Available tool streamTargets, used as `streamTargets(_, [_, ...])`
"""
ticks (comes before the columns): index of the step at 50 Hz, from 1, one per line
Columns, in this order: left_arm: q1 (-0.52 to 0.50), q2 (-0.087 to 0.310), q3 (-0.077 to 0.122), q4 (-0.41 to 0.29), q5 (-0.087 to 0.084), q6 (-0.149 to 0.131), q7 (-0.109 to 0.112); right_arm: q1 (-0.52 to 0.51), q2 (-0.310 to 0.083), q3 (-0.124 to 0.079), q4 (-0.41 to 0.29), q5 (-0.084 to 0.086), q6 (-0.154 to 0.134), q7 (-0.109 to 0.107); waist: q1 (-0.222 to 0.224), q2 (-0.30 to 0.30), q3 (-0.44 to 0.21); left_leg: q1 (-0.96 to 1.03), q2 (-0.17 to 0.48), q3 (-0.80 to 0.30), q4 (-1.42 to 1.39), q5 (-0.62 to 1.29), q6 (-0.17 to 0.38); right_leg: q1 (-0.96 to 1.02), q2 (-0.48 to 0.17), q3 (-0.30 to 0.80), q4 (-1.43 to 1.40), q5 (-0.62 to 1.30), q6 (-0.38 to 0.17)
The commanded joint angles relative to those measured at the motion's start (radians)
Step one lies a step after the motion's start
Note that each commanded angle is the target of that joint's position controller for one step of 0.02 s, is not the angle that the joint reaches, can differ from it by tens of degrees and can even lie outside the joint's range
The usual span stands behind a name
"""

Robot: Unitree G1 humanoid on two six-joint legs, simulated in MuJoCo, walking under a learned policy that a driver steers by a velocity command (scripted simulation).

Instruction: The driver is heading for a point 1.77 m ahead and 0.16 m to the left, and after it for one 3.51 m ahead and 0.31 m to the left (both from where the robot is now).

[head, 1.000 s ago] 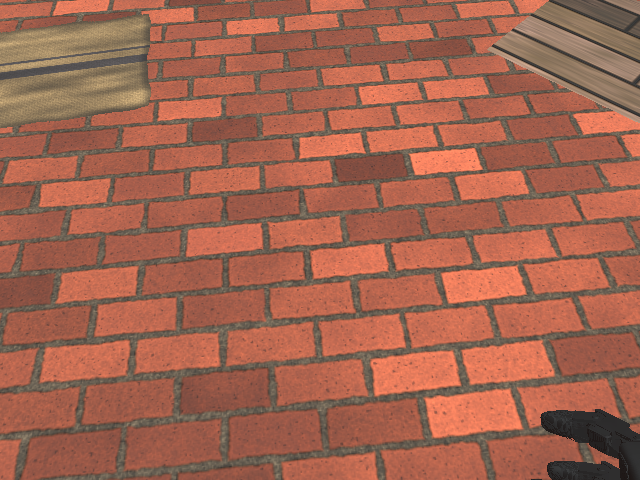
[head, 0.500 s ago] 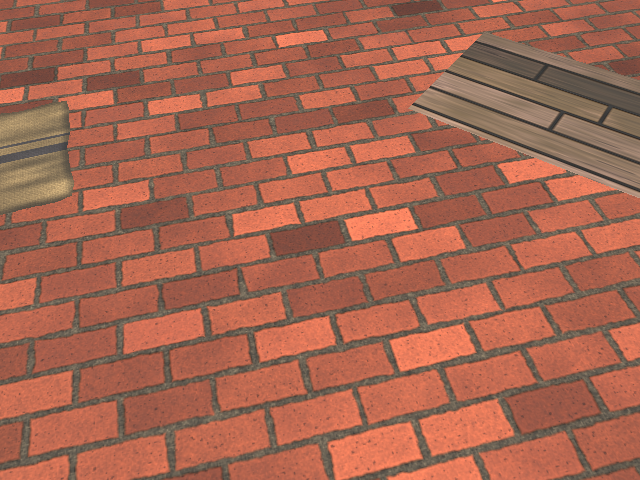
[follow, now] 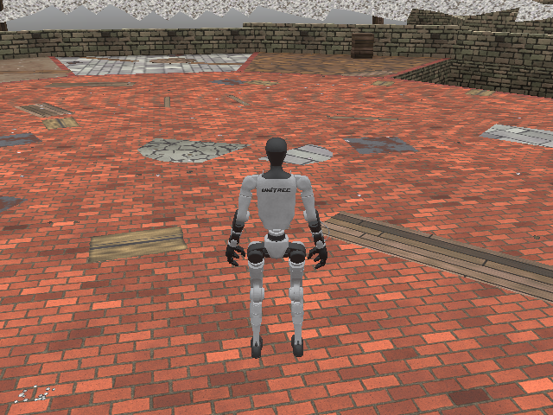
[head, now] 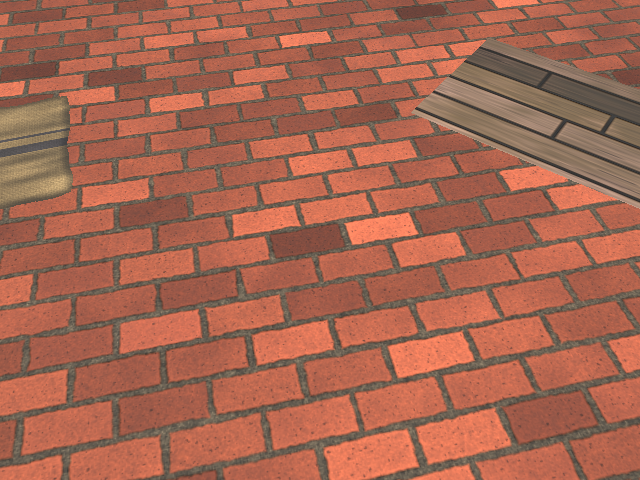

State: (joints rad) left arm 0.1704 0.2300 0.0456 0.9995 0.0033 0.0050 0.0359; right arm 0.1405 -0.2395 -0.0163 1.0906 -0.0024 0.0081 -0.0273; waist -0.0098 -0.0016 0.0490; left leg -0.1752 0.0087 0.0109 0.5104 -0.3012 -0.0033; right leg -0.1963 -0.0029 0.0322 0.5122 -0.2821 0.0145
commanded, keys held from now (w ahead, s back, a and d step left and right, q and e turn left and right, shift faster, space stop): no key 1.00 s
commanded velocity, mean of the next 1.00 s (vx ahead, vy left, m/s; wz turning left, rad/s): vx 0.00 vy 0.00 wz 0.00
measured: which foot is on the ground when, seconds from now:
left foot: down 0.00-1.00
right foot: down 0.00-1.00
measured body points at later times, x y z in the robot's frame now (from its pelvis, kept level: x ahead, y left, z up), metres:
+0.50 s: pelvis -0.01 +0.01 +0.00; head +0.00 +0.01 +0.45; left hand +0.02 +0.25 -0.15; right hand +0.02 -0.24 -0.15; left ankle -0.02 +0.12 -0.74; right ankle +0.00 -0.13 -0.74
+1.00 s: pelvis +0.00 +0.01 +0.00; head +0.01 +0.01 +0.45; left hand +0.00 +0.25 -0.16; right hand +0.00 -0.23 -0.15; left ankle -0.02 +0.12 -0.74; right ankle +0.00 -0.13 -0.74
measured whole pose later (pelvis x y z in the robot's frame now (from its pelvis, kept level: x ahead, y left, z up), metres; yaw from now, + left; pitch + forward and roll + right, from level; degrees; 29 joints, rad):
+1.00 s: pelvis +0.00 +0.01 +0.00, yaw +0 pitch -1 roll +0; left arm 0.26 0.18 0.02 1.13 0.00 0.00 0.05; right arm 0.28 -0.18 0.00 1.10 0.00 -0.01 -0.04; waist 0.00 0.00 0.03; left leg -0.20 -0.01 0.02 0.49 -0.28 0.01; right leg -0.21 -0.02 0.04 0.49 -0.26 0.03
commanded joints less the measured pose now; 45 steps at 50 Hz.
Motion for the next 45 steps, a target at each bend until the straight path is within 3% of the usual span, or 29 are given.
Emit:
streamTargets(1, [0.011,0.105,0.017,-0.016,0.000,-0.007,0.005,0.015,-0.110,-0.016,-0.021,-0.001,-0.008,-0.004,0.001,-0.002,-0.033,-0.025,0.026,-0.022,-0.091,0.174,0.021,0.018,-0.022,0.010,-0.072,0.225,-0.023])
streamTargets(21, [0.073,0.073,-0.004,0.082,-0.002,-0.008,0.011,0.109,-0.072,-0.003,0.003,-0.001,-0.015,-0.008,0.006,0.005,-0.003,-0.051,0.018,-0.025,-0.123,0.107,0.027,-0.012,-0.015,-0.003,-0.095,0.144,-0.012])
streamTargets(45, [0.138,0.045,-0.017,0.115,-0.005,-0.008,0.015,0.199,-0.038,-0.001,-0.004,0.003,-0.018,-0.011,0.008,0.003,0.006,-0.052,0.014,-0.024,-0.120,0.146,0.032,-0.024,-0.015,-0.006,-0.094,0.157,-0.009])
